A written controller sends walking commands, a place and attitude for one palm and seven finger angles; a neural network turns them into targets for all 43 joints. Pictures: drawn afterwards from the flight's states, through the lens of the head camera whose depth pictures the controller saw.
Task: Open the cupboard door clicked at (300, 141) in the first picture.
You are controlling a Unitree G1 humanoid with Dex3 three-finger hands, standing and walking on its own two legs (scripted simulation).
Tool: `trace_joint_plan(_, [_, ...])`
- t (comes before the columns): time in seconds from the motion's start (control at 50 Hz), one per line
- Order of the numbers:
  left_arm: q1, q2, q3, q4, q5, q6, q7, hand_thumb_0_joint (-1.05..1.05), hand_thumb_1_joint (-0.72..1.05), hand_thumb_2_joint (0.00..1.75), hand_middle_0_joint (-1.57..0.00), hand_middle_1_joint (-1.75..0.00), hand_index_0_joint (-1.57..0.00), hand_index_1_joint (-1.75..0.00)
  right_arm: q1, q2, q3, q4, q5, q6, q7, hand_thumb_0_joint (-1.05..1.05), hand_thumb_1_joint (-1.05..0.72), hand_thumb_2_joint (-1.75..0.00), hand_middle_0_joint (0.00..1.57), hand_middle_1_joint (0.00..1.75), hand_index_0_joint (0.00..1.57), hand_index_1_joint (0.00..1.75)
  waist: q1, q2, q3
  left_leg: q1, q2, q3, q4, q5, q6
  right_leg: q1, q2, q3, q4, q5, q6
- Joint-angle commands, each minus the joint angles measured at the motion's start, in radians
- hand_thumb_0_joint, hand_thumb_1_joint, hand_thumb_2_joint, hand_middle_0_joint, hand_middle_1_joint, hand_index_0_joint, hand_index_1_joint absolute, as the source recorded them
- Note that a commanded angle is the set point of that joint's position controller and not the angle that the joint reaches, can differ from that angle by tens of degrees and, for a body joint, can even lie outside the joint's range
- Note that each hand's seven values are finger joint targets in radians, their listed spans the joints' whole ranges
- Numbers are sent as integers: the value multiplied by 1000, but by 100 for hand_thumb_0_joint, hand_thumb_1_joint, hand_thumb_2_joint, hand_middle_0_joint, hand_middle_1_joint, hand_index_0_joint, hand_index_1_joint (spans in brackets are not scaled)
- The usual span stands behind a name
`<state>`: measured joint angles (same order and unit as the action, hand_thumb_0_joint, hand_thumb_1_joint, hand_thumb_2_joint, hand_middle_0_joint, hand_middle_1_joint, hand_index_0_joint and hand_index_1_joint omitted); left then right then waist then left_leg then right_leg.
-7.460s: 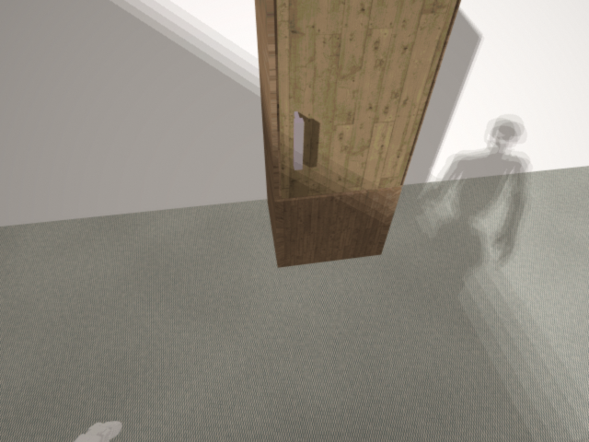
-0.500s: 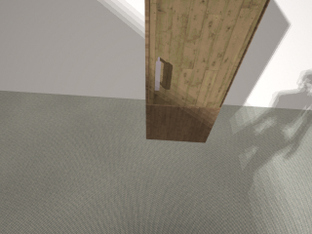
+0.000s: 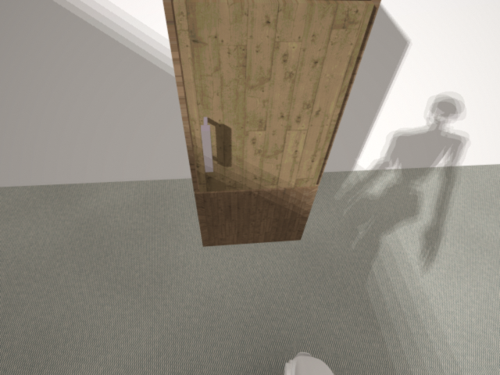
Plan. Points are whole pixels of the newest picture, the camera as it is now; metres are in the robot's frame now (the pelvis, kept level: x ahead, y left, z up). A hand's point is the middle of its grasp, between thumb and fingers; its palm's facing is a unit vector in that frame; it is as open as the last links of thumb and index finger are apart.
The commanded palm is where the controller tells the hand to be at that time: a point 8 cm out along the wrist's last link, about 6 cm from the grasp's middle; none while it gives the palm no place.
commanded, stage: take the last steps up to it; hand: left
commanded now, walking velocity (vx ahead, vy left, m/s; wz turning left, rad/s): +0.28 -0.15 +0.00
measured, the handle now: (207, 145) +0.70 +0.12 -0.11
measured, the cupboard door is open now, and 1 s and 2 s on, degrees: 0 0 0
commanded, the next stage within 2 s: come to a stop and stand still in 0.34 s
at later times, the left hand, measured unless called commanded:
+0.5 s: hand out of the picture +0.15 +0.09 -0.18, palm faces +0.10 -0.98 -0.16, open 7.3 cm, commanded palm none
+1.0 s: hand (217, 366) +0.17 +0.06 -0.16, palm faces +0.09 -0.96 -0.28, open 7.4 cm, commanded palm none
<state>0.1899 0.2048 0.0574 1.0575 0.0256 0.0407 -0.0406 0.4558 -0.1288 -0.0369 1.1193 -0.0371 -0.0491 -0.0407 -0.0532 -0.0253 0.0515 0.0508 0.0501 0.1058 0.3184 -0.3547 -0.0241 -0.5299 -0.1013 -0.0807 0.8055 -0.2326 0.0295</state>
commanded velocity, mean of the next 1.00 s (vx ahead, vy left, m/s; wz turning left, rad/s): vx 0.02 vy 0.01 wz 0.02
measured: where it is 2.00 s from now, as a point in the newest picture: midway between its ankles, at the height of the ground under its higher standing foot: outside the picture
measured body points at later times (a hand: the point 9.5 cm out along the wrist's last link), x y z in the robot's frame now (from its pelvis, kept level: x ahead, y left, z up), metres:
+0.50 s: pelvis +0.17 -0.08 +0.00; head +0.17 -0.07 +0.45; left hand +0.15 +0.14 -0.17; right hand +0.27 -0.30 -0.14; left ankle +0.23 +0.02 -0.72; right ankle +0.13 -0.15 -0.74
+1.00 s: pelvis +0.15 -0.14 +0.00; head +0.15 -0.16 +0.45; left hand +0.17 +0.11 -0.14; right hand +0.22 -0.38 -0.17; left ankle +0.18 +0.01 -0.70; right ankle +0.17 -0.23 -0.74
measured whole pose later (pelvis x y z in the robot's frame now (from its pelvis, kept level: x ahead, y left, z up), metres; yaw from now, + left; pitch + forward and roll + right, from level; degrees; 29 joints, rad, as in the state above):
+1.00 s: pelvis +0.15 -0.14 +0.00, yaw +1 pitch -2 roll +2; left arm 0.28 0.17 0.03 1.03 0.03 0.02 0.03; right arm 0.17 -0.21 -0.08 1.06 -0.02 0.07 -0.01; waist 0.03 0.02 0.02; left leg -0.39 0.02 0.04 0.81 -0.38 -0.01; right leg -0.25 -0.04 -0.07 0.58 -0.30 -0.04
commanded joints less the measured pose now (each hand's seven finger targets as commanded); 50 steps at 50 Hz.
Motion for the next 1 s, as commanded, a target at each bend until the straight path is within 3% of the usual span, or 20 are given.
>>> trace_joint_plan(0.0, [-77,27,8,-91,-9,-51,-6,0,90,90,-20,-30,-20,-30,14,-203,-41,-23,-3,-8,-5,0,-90,-90,20,30,20,30,22,202,83,-127,264,-118,-14,527,138,105,40,-45,-175,-13,-38])
trace_joint_plan(0.04, [137,69,24,-20,-5,-69,1,0,90,90,-20,-30,-20,-30,0,-204,-42,-20,7,-7,0,0,-90,-90,20,30,20,30,123,100,-38,-201,191,-49,246,621,93,421,91,-75,-302,62,-62])
trace_joint_plan(0.06, [280,146,43,26,3,-86,12,0,90,90,-20,-30,-20,-30,13,-170,-35,-25,19,-10,12,0,-90,-90,20,30,20,30,178,-41,-154,-381,132,9,492,460,55,684,-41,73,-335,42,-114])
trace_joint_plan(0.08, [385,245,65,50,-2,-91,29,0,90,90,-20,-30,-20,-30,38,-93,-18,-54,31,-13,14,0,-90,-90,20,30,20,30,192,-293,-281,-595,-26,26,821,-219,18,859,-305,459,-424,142,-211])
trace_joint_plan(0.1, [379,256,60,49,-20,-88,38,0,90,90,-20,-30,-20,-30,-29,-119,-17,-82,37,-6,12,0,-90,-90,20,30,20,30,196,-217,-274,-633,-6,-99,970,-267,50,782,-331,500,-491,155,-245])
trace_joint_plan(0.16, [114,127,24,-17,-15,-85,52,0,90,90,-20,-30,-20,-30,-116,-100,-29,-87,22,9,23,0,-90,-90,20,30,20,30,100,-39,-45,-634,90,-115,1010,-55,48,427,-250,317,-557,-21,-222])
trace_joint_plan(0.24, [44,42,-12,-25,-5,-104,60,0,90,90,-20,-30,-20,-30,-36,-44,-24,-61,8,45,31,0,-90,-90,20,30,20,30,5,-50,7,-513,87,-74,832,31,18,226,-158,86,-603,153,-178])
trace_joint_plan(0.44, [171,54,-12,32,-5,-108,63,0,90,90,-20,-30,-20,-30,-246,-41,-3,-121,12,18,38,0,-90,-90,20,30,20,30,60,-9,-3,-452,45,-10,343,82,7,420,-158,99,-496,476,-209])
trace_joint_plan(0.48, [171,31,-26,44,-18,-98,71,0,90,90,-20,-30,-20,-30,-199,-43,10,-86,16,10,23,0,-90,-90,20,30,20,30,38,16,-57,-282,24,-21,156,329,8,430,-92,44,-355,652,-140])
trace_joint_plan(0.5, [195,9,-34,45,-21,-93,75,0,90,90,-20,-30,-20,-30,-153,-80,7,-73,16,1,13,0,-90,-90,20,30,20,30,32,75,-112,-130,83,-73,148,691,38,367,-49,27,-280,601,-84])
trace_joint_plan(0.52, [211,-15,-43,40,-25,-88,81,0,90,90,-20,-30,-20,-30,-115,-127,-1,-61,22,0,3,0,-90,-90,20,30,20,30,29,140,-164,2,197,-151,211,1060,99,288,-13,12,-255,398,-38])
trace_joint_plan(0.56, [239,-11,-43,37,-21,-64,96,0,90,90,-20,-30,-20,-30,-154,-151,-1,-58,37,20,-11,0,-90,-90,20,30,20,30,44,222,-128,2,291,-194,179,1282,184,262,19,8,-243,-60,0])
trace_joint_plan(0.62, [197,25,-25,20,-21,-30,91,0,90,90,-20,-30,-20,-30,-218,-160,-13,-68,34,38,-24,0,-90,-90,20,30,20,30,50,211,-26,-90,307,-225,77,1200,224,202,23,49,-80,-280,-2])
trace_joint_plan(0.72, [205,-1,-2,-13,-10,-12,88,0,90,90,-20,-30,-20,-30,-275,-190,-50,-113,20,63,-15,0,-90,-90,20,30,20,30,59,91,-147,-105,309,-203,91,918,244,179,43,57,48,-291,-13])
trace_joint_plan(0.8, [265,-24,2,-21,-1,-20,81,0,90,90,-20,-30,-20,-30,-350,-186,-60,-148,19,71,5,0,-90,-90,20,30,20,30,103,82,-213,-257,220,-120,143,492,159,352,46,13,-200,-36,-6])
trace_joint_plan(0.82, [276,6,2,-21,5,-29,82,0,90,90,-20,-30,-20,-30,-350,-155,-54,-150,24,73,12,0,-90,-90,20,30,20,30,112,2,-194,-338,144,-98,199,272,107,404,22,58,-341,61,-11])
trace_joint_plan(0.84, [230,76,6,-37,13,-39,84,0,90,90,-20,-30,-20,-30,-348,-89,-44,-163,32,81,21,0,-90,-90,20,30,20,30,95,-199,-116,-433,17,-31,293,-11,33,342,-137,278,-483,32,-64])
trace_joint_plan(0.86, [159,133,7,-71,10,-38,81,0,90,90,-20,-30,-20,-30,-363,-77,-40,-177,32,92,30,0,-90,-90,20,30,20,30,91,-253,-43,-429,-26,-40,398,-137,8,202,-264,390,-595,-76,-156])
trace_joint_plan(0.9, [76,141,12,-99,9,-39,81,0,90,90,-20,-30,-20,-30,-368,-97,-42,-163,22,104,40,0,-90,-90,20,30,20,30,85,-180,30,-431,-2,-110,535,-124,18,78,-249,404,-657,-335,-181])
trace_joint_plan(0.98, [91,132,8,-83,1,-52,77,0,90,90,-20,-30,-20,-30,-276,-118,-35,-116,15,91,46,0,-90,-90,20,30,20,30,78,-75,52,-501,-11,-114,590,-4,6,237,-204,317,-587,-58,-154])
